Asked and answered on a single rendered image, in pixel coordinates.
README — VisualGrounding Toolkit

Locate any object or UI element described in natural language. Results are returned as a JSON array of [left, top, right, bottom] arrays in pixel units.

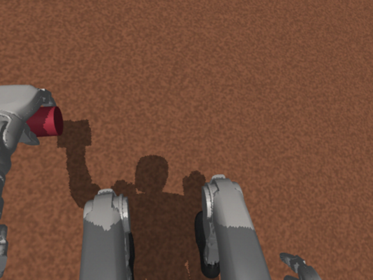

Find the can
[[26, 106, 64, 137]]

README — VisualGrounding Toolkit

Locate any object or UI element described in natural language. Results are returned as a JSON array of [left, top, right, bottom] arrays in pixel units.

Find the right robot hand
[[280, 253, 322, 280]]

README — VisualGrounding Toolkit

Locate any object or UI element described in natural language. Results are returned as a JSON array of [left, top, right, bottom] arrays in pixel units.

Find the left robot arm
[[0, 110, 24, 278]]

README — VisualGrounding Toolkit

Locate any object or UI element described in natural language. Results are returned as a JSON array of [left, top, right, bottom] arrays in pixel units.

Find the right robot foot
[[195, 211, 220, 279]]

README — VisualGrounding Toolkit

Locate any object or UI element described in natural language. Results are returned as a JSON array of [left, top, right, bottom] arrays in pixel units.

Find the left robot hand
[[0, 85, 57, 145]]

